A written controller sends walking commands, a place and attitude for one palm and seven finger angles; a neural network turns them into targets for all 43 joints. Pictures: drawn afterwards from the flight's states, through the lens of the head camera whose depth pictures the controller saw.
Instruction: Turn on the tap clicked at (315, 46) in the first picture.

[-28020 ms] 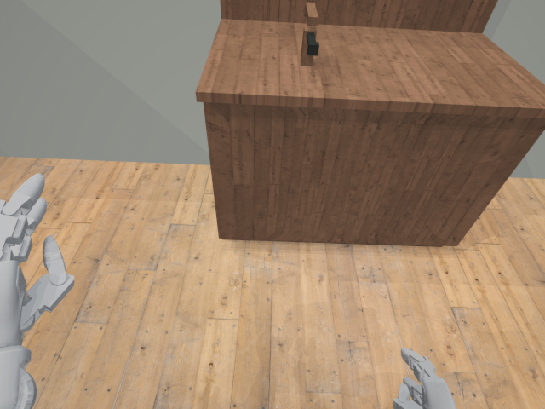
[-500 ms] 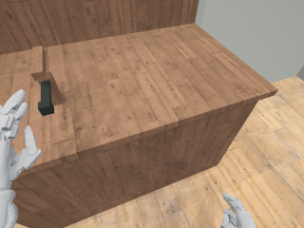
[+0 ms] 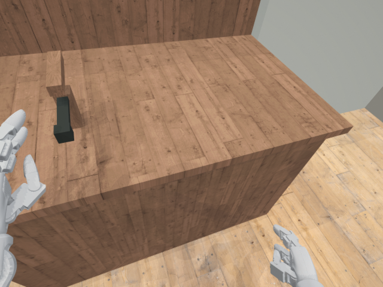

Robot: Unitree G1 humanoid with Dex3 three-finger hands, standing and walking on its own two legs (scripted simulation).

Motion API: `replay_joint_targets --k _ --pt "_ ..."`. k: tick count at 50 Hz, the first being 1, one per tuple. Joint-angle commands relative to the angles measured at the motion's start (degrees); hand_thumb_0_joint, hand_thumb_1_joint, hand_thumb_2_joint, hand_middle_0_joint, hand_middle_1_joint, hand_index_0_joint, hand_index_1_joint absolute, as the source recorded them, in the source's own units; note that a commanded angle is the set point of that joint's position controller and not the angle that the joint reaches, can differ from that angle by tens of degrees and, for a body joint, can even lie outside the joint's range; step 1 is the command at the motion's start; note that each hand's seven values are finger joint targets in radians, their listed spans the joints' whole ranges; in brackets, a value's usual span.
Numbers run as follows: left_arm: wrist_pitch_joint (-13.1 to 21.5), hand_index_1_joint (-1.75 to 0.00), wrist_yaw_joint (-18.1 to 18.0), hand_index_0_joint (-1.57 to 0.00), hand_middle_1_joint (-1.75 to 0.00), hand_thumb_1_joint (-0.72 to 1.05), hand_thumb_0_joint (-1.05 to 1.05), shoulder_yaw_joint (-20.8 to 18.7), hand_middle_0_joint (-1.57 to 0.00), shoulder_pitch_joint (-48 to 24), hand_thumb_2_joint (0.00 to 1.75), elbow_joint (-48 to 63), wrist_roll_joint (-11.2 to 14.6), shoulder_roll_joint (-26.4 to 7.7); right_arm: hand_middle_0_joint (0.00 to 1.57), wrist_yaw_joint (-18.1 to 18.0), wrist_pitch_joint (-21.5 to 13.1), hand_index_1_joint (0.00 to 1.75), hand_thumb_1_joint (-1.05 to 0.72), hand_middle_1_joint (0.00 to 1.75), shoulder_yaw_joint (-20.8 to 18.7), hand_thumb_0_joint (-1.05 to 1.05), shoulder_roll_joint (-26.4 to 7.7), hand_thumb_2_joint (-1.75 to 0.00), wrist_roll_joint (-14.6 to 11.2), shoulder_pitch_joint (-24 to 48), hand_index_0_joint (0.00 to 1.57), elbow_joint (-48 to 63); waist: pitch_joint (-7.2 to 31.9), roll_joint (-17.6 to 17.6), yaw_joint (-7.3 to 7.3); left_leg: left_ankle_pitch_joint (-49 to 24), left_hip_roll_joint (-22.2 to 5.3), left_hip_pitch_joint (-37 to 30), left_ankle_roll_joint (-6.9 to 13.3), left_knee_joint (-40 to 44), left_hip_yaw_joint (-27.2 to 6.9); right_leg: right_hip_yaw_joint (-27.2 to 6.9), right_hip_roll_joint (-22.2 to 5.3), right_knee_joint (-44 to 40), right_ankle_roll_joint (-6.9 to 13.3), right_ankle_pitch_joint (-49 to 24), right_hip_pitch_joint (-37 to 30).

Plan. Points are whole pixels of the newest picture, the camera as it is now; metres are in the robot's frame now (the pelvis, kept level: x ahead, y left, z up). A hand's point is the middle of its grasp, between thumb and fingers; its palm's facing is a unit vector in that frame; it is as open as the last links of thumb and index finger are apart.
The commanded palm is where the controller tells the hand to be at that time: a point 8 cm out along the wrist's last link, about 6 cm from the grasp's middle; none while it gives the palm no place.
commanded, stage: come to a stop and stand still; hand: left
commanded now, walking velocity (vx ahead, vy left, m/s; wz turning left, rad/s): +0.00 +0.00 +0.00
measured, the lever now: (64, 133) +0.35 +0.29 +0.12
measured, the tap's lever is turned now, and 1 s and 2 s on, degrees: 0 0 0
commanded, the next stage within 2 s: look again from close up in 0.02 s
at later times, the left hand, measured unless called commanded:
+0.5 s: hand (51, 201) +0.20 +0.23 +0.15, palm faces +0.41 -0.86 -0.31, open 7.4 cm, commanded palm +0.14 +0.26 +0.18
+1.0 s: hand (61, 207) +0.20 +0.22 +0.14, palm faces +0.34 -0.86 -0.38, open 7.4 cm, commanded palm +0.15 +0.25 +0.18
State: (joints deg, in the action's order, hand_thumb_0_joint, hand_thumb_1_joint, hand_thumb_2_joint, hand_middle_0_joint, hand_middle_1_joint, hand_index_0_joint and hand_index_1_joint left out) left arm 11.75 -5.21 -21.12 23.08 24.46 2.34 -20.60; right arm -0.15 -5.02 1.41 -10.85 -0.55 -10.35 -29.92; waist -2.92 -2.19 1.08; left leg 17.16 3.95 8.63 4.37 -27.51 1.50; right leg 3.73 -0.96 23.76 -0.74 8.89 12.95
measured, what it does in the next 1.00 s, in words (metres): stands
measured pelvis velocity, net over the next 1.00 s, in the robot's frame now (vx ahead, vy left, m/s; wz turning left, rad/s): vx -0.01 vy -0.02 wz -0.01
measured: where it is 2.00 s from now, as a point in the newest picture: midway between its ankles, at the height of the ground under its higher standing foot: outside the picture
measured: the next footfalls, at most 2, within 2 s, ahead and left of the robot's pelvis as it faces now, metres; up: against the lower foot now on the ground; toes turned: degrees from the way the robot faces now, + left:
none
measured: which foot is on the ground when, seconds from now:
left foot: down 0.00-1.00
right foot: down 0.00-1.00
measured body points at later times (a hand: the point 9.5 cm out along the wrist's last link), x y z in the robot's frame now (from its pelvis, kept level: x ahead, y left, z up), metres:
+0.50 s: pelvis -0.02 -0.02 +0.00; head -0.02 +0.00 +0.45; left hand +0.17 +0.28 +0.17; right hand +0.15 -0.24 -0.07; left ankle -0.02 +0.05 -0.74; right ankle +0.04 -0.13 -0.74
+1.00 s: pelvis -0.01 -0.02 +0.00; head -0.01 -0.01 +0.45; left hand +0.17 +0.27 +0.16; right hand +0.15 -0.24 -0.07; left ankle -0.02 +0.05 -0.74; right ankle +0.04 -0.13 -0.74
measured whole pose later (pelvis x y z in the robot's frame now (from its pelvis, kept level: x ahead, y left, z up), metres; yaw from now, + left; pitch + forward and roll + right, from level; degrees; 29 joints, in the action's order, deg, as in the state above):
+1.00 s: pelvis -0.01 -0.02 +0.00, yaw -1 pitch -2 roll +0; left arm 12.9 -3.7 -18.7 25.1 21.0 1.8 -20.1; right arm -1.2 -7.2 2.2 -10.6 -0.7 -13.7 -33.0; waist -2.2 -1.5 1.8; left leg 15.6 3.1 9.4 3.7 -26.7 1.9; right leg 3.4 -0.2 24.9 1.0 8.4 14.8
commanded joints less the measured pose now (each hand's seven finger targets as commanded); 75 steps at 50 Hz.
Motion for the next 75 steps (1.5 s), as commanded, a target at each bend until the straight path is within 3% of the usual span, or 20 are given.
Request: replay_joint_targets --k 1,6,13,18,24,31,32,33,34,36,39,41,43,44,45,49,53,56,65,75 --pt "4.39 -0.30 -1.31 -0.20 -0.30 0.90 0.00 -3.77 -0.20 -6.61 0.90 17.40 0.13 -8.26 0.20 -1.13 -3.32 0.30 -0.90 0.30 -2.92 0.00 -7.69 -0.90 0.22 3.93 0.20 8.64 10.43 8.16 0.45 -24.11 -7.64 5.12 -8.24 6.34 -6.09 -2.54 -1.35 1.75 2.38 -12.79 -12.41" --pt "4.08 -0.30 -2.14 -0.20 -0.30 0.90 0.00 -2.89 -0.20 -7.88 0.90 17.12 -0.33 -7.88 0.20 -1.31 -4.02 0.30 -0.90 0.30 -3.08 0.00 -8.10 -0.90 0.22 3.56 0.20 7.73 9.10 9.20 0.62 -18.20 -7.71 6.42 -7.84 7.70 -6.61 -3.05 -1.33 1.30 2.31 -9.41 -12.40" --pt "3.44 -0.30 -2.20 -0.20 -0.30 0.90 0.00 -3.12 -0.20 -6.41 0.90 9.74 -0.61 -7.05 0.20 -1.67 -3.61 0.30 -0.90 0.30 -2.99 0.00 -7.94 -0.90 0.08 2.73 0.20 7.22 4.38 4.61 0.69 -0.69 -7.95 13.17 -5.01 12.00 -7.52 -4.58 -1.49 -1.93 1.82 -0.29 -12.60" --pt "3.38 -0.30 -2.04 -0.20 -0.30 0.90 0.00 -2.62 -0.20 -6.56 0.90 9.55 -0.80 -7.02 0.20 -1.75 -3.96 0.30 -0.90 0.30 -2.88 0.00 -7.88 -0.90 0.17 2.58 0.20 7.22 4.38 2.91 0.59 2.09 -7.15 13.67 -3.61 11.63 -6.93 -5.58 -1.98 -4.35 1.71 2.52 -12.65" --pt "3.75 -0.30 -2.36 -0.20 -0.30 0.90 0.00 -4.43 -0.20 -7.47 0.90 14.06 -1.02 -9.60 0.20 -1.85 -5.03 0.30 -0.90 0.30 -2.82 0.00 -7.97 -0.90 0.23 3.36 0.20 6.94 6.15 6.71 0.74 -0.26 -6.41 12.28 -3.40 10.84 -6.54 -5.68 -1.79 -3.94 1.82 -0.08 -13.67" --pt "3.45 -0.30 -2.51 -0.20 -0.30 0.90 0.00 -3.23 -0.20 -5.08 0.90 11.91 -0.34 -7.72 0.20 -1.81 -5.12 0.30 -0.90 0.30 -3.04 0.00 -8.20 -0.90 0.21 2.44 0.20 6.33 6.08 4.34 0.58 -5.09 -5.69 9.94 -4.12 9.20 -6.36 -5.97 -2.54 -4.88 2.22 -1.29 -12.12" --pt "10.24 -0.30 -2.46 -0.20 -0.30 0.90 0.00 -35.73 -0.20 -68.79 0.90 30.69 -10.54 -56.49 0.20 -1.72 -7.68 0.30 -0.90 0.30 -1.59 0.00 -10.68 -0.90 3.03 -5.55 0.20 4.77 -1.66 3.43 -1.39 -10.37 -7.49 18.47 -1.65 3.74 -4.56 -3.42 -1.19 -2.01 -2.93 -4.98 -7.26" --pt "8.13 -0.30 0.30 -0.20 -0.30 0.90 0.00 -13.15 -0.20 -33.55 0.90 -7.02 -3.71 -19.00 0.20 -1.74 -7.48 0.30 -0.90 0.30 0.82 0.00 -2.11 -0.90 0.45 1.08 0.20 2.17 10.46 6.15 0.22 -14.02 -7.27 8.39 -1.64 6.97 -7.19 -3.02 -5.66 -0.63 3.09 -0.31 -3.89" --pt "6.51 -0.30 -0.07 -0.20 -0.30 0.90 0.00 -9.25 -0.20 -17.81 0.90 -2.07 0.23 -11.44 0.20 -1.37 -6.83 0.30 -0.90 0.30 -2.50 0.00 -5.41 -0.90 -1.29 2.36 0.20 4.89 10.74 14.79 1.25 -20.48 -6.68 2.75 -5.61 7.75 -5.59 -1.84 -1.50 2.78 3.95 -4.62 -8.43" --pt "6.71 -0.30 0.72 -0.20 -0.30 0.90 0.00 -3.51 -0.20 -15.21 0.90 0.67 -0.11 -8.46 0.20 -0.33 -7.37 0.30 -0.90 0.30 -3.38 0.00 -8.05 -0.90 -0.31 0.18 0.20 5.98 11.36 16.72 1.22 -20.02 -7.69 6.72 -6.09 4.54 -5.28 -5.44 -3.28 2.67 4.05 -8.00 -9.65" --pt "6.03 -0.30 0.84 -0.20 -0.30 0.90 0.00 0.00 -0.20 -0.36 0.90 4.75 0.85 -3.85 0.20 1.47 -6.73 0.30 -0.90 0.30 -3.33 0.00 -7.63 -0.90 -1.03 1.95 0.20 6.55 10.93 5.98 1.63 -13.72 -7.51 8.00 -4.68 5.29 -4.66 -5.50 -3.83 0.66 3.04 -8.20 -12.01" --pt "5.40 -0.30 0.19 -0.20 -0.30 0.90 0.00 -2.11 -0.20 0.08 0.90 7.82 0.55 -6.89 0.20 1.10 -6.37 0.30 -0.90 0.30 -3.34 0.00 -8.28 -0.90 -0.78 2.45 0.20 7.16 10.38 -3.60 1.61 -8.93 -7.18 9.47 -4.46 5.82 -5.12 -5.81 -3.65 -1.18 2.49 -3.64 -11.27" --pt "5.11 -0.30 -0.41 -0.20 -0.30 0.90 0.00 -5.74 -0.20 -0.98 0.90 7.42 0.61 -9.83 0.20 -0.12 -6.01 0.30 -0.90 0.30 -3.26 0.00 -8.27 -0.90 -0.46 3.09 0.20 7.16 9.03 -9.02 1.41 -4.45 -6.59 9.08 -4.26 6.91 -5.46 -6.61 -3.58 -3.41 2.16 3.07 -8.16" --pt "4.96 -0.30 -1.19 -0.20 -0.30 0.90 0.00 -9.73 -0.20 -2.50 0.90 8.57 0.57 -13.85 0.20 -0.85 -5.64 0.30 -0.90 0.30 -3.20 0.00 -8.51 -0.90 -0.53 3.91 0.20 6.97 8.45 -6.60 1.28 -4.19 -6.59 7.99 -4.13 7.77 -5.24 -6.29 -3.21 -3.23 2.03 4.56 -6.91" --pt "5.16 -0.30 -1.06 -0.20 -0.30 0.90 0.00 -8.99 -0.20 -3.74 0.90 7.88 0.57 -12.14 0.20 -1.36 -5.58 0.30 -0.90 0.30 -2.74 0.00 -7.84 -0.90 -0.24 4.28 0.20 7.40 7.66 -5.13 1.13 -3.13 -6.89 8.95 -3.78 8.60 -5.80 -5.74 -3.28 -3.11 1.90 5.60 -6.82" --pt "5.87 -0.30 -1.00 -0.20 -0.30 0.90 0.00 -8.85 -0.20 -13.88 0.90 13.70 -0.04 -14.03 0.20 -2.42 -6.31 0.30 -0.90 0.30 -1.91 0.00 -7.36 -0.90 0.15 5.13 0.20 7.37 5.77 6.65 0.87 -0.38 -7.00 9.50 -2.72 9.40 -5.66 -7.00 -2.79 -2.52 2.00 4.07 -6.87" --pt "5.98 -0.30 -1.00 -0.20 -0.30 0.90 0.00 -2.75 -0.20 -14.82 0.90 14.14 -0.63 -8.59 0.20 -2.03 -8.03 0.30 -0.90 0.30 -1.90 0.00 -7.47 -0.90 0.40 3.55 0.20 6.35 7.72 9.63 1.05 -3.02 -6.01 7.83 -2.86 7.89 -4.66 -7.37 -2.67 -3.08 2.34 0.43 -9.29" --pt "5.41 -0.30 -1.36 -0.20 -0.30 0.90 0.00 -0.83 -0.20 -11.81 0.90 13.88 -0.83 -6.56 0.20 -1.49 -8.38 0.30 -0.90 0.30 -2.16 0.00 -7.72 -0.90 0.44 3.11 0.20 5.82 8.76 7.01 0.96 -9.39 -5.92 6.06 -3.78 6.82 -4.85 -6.20 -2.43 -2.49 2.44 -5.05 -10.33" --pt "4.08 -0.30 -1.52 -0.20 -0.30 0.90 0.00 -5.81 -0.20 -2.49 0.90 9.70 0.13 -8.87 0.20 -1.70 -4.98 0.30 -0.90 0.30 -2.64 0.00 -7.66 -0.90 0.18 3.56 0.20 7.07 8.37 2.66 0.69 -17.77 -6.46 8.35 -5.82 7.64 -5.90 -3.53 -1.90 -1.15 2.23 -11.86 -12.89" --pt "4.05 -0.30 -1.85 -0.20 -0.30 0.90 0.00 -2.89 -0.20 -7.18 0.90 16.87 -0.22 -8.13 0.20 -1.77 -5.61 0.30 -0.90 0.30 -2.77 0.00 -8.07 -0.90 0.33 3.52 0.20 7.05 9.72 8.04 0.72 -18.86 -6.89 5.82 -6.60 7.89 -6.00 -2.97 -1.13 0.46 1.93 -11.13 -12.54"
